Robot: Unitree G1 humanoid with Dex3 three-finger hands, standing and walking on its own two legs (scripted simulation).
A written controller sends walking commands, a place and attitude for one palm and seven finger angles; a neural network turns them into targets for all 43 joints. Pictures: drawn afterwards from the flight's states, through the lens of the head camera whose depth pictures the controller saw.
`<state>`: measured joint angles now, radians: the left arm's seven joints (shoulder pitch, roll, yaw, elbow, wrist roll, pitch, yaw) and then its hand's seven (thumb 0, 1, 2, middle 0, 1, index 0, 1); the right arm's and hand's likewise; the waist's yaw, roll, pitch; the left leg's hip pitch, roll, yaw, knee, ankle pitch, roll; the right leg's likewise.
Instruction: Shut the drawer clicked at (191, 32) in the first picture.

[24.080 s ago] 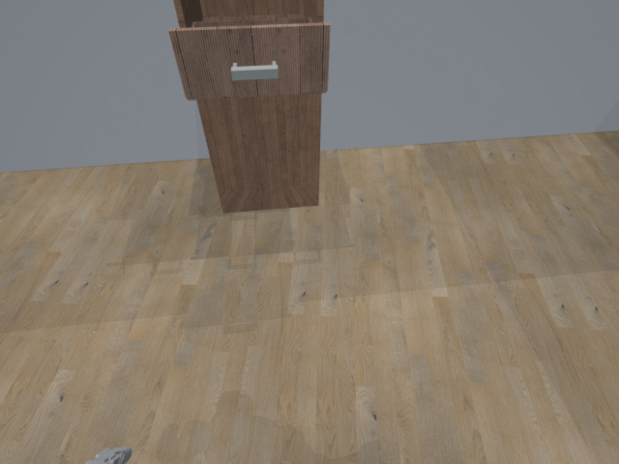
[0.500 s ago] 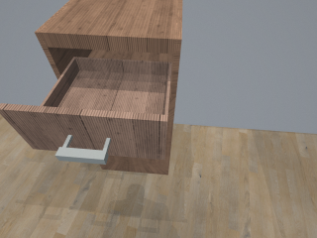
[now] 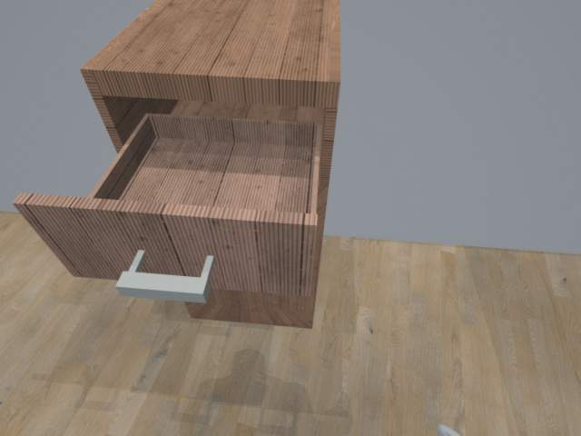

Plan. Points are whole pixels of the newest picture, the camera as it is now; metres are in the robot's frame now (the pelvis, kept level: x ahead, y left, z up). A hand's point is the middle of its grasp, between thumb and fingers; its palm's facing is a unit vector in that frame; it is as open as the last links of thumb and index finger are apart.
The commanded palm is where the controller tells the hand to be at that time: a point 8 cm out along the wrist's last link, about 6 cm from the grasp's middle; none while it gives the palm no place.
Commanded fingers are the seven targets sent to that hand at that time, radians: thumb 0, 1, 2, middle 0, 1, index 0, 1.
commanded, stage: raise the hand and make a fist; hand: left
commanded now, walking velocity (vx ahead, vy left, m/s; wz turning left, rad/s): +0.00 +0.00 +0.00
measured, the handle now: (169, 273) +0.32 +0.20 +0.05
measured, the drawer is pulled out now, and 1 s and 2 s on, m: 0.28 0.28 0.28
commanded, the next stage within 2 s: bring the fist close to the handle in 1.76 s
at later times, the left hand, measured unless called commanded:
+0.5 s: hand (138, 432) +0.13 +0.18 +0.04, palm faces +0.13 -0.99 -0.10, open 9.6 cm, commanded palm +0.11 +0.22 +0.03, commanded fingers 0.00 0.27 0.63 -0.84 -1.01 -0.84 -1.01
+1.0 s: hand (141, 411) +0.14 +0.17 +0.07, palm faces -0.06 -1.00 -0.04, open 3.1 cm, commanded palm +0.09 +0.22 +0.10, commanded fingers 0.00 0.85 0.88 -1.36 -1.56 -1.36 -1.56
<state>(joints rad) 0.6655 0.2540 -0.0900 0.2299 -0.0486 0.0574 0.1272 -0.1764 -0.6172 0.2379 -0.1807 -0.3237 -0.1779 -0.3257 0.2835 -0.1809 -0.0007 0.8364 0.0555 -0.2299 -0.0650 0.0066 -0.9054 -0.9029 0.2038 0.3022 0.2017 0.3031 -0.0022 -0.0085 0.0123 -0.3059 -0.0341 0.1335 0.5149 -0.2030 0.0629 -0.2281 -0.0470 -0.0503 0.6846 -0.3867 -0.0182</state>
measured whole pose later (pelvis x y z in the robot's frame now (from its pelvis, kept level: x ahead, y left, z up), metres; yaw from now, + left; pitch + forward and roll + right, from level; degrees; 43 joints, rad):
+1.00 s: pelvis +0.01 +0.01 -0.03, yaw +3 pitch +5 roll -2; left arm 0.77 0.24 0.09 -0.44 -0.27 -0.21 -0.33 0.01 0.63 0.78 -1.16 -1.34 -1.15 -1.35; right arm 0.21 -0.24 -0.01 0.52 0.07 -0.27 -0.03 0.01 -0.90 -0.90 0.20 0.30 0.20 0.30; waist 0.04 0.04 -0.10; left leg -0.56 -0.01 0.05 0.82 -0.35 0.07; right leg -0.41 0.00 -0.10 0.78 -0.46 -0.02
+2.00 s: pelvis +0.01 -0.04 -0.01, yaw +3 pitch -1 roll -1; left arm 0.60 0.30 0.26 -0.38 -0.36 -0.01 -0.36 0.01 0.90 0.90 -1.40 -1.59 -1.40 -1.60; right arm 0.24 -0.28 0.04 0.61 0.09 -0.38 -0.07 0.01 -0.90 -0.90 0.20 0.30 0.20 0.30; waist 0.04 0.08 -0.09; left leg -0.36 0.02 0.03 0.65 -0.28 0.01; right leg -0.21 0.05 -0.11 0.60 -0.39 -0.06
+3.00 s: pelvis +0.01 +0.00 -0.03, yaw +2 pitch +7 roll -2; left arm 0.41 0.22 0.07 -0.13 -0.23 -0.25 -0.21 0.02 0.90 0.90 -1.40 -1.59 -1.39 -1.60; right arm 0.24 -0.24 0.03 0.55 0.04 -0.20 -0.02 0.01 -0.90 -0.90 0.21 0.30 0.20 0.30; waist -0.03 0.04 -0.07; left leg -0.63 -0.01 0.06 0.84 -0.35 0.07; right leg -0.49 0.00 -0.09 0.83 -0.46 -0.02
